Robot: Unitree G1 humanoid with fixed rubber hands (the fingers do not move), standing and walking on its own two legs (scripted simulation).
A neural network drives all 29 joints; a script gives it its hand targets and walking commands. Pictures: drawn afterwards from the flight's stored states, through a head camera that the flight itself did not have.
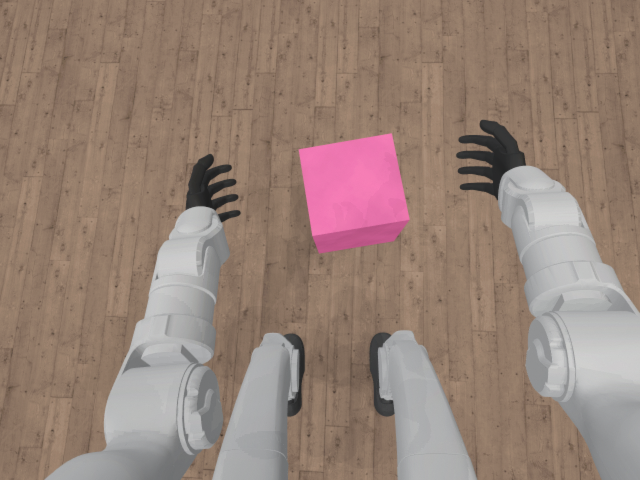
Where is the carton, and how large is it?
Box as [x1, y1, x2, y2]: [299, 133, 409, 252]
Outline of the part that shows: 391,133 299,149 311,230 319,252 391,241 396,237 409,219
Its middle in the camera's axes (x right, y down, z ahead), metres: +0.08 -0.11 +0.96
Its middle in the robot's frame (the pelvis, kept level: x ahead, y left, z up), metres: +0.56 -0.02 -0.54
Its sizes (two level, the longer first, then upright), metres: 0.210 0.200 0.250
